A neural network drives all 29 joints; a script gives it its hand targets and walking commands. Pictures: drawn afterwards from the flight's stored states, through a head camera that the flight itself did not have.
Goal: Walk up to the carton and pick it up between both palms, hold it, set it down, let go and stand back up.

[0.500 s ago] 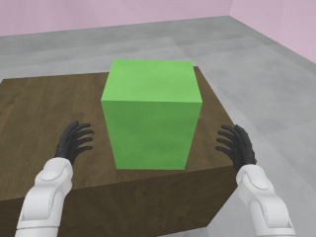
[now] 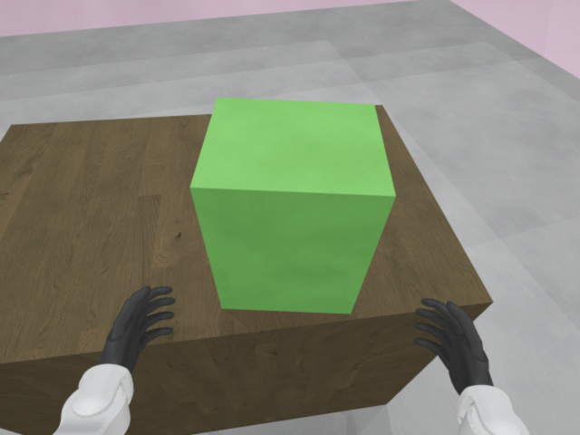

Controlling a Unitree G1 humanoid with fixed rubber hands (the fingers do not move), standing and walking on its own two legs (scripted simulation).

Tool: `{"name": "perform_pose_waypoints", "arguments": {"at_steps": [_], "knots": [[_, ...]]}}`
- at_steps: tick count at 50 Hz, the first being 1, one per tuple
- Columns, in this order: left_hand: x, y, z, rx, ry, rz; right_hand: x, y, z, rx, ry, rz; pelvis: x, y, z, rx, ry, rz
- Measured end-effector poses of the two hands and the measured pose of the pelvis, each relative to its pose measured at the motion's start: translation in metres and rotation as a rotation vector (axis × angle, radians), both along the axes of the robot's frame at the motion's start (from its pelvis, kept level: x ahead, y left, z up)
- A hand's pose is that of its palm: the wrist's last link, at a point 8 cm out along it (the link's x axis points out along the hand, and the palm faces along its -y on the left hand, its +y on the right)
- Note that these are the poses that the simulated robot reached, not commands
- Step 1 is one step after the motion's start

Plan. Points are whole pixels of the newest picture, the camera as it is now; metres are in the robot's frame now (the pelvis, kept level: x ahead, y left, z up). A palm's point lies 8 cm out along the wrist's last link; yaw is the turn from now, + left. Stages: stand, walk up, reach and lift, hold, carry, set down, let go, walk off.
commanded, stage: set down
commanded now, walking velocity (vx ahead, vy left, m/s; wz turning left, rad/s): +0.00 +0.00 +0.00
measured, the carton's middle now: (290, 216) +0.40 +0.03 +0.08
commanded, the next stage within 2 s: let go in 1.10 s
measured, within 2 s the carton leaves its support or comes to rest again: neither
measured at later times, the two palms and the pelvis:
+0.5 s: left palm (123, 359) +0.20 +0.23 +0.01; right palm (449, 401) +0.19 -0.20 -0.04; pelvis +0.00 +0.00 +0.00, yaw +1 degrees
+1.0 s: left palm (125, 355) +0.21 +0.23 +0.02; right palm (462, 421) +0.17 -0.22 -0.06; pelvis -0.01 -0.01 +0.00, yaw +1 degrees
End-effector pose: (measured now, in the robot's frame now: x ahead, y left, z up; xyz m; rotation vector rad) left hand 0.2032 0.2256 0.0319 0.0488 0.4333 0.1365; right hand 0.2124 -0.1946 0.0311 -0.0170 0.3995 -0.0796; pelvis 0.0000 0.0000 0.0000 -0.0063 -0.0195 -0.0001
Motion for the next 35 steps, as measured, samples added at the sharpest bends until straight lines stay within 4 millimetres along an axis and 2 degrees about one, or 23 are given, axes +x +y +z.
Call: {"name": "perform_pose_waypoints", "arguments": {"at_steps": [7, 21, 31, 33, 35], "knots": [[-0.004, 0.003, -0.016, 0.02, 0.061, 0.008, -0.009, -0.006, -0.016, -0.017, 0.052, -0.012, 0.001, 0.0, 0.0, 0.0, 0.003, 0.001], [-0.003, 0.005, -0.017, 0.042, 0.035, -0.017, -0.013, 0.0, -0.055, -0.057, 0.149, 0.031, 0.0, 0.002, -0.001, 0.001, -0.016, 0.015], [-0.002, 0.004, -0.017, 0.064, 0.03, -0.024, -0.031, -0.006, -0.088, -0.095, 0.247, 0.063, -0.006, -0.001, -0.003, 0.005, -0.051, 0.021], [-0.001, 0.004, -0.017, 0.07, 0.035, -0.024, -0.034, -0.007, -0.092, -0.099, 0.258, 0.068, -0.008, -0.002, -0.003, 0.007, -0.058, 0.021], [-0.002, 0.003, -0.017, 0.049, 0.041, 0.0, -0.033, -0.009, -0.083, -0.074, 0.214, 0.037, -0.008, -0.004, -0.003, 0.009, -0.056, 0.021]]}}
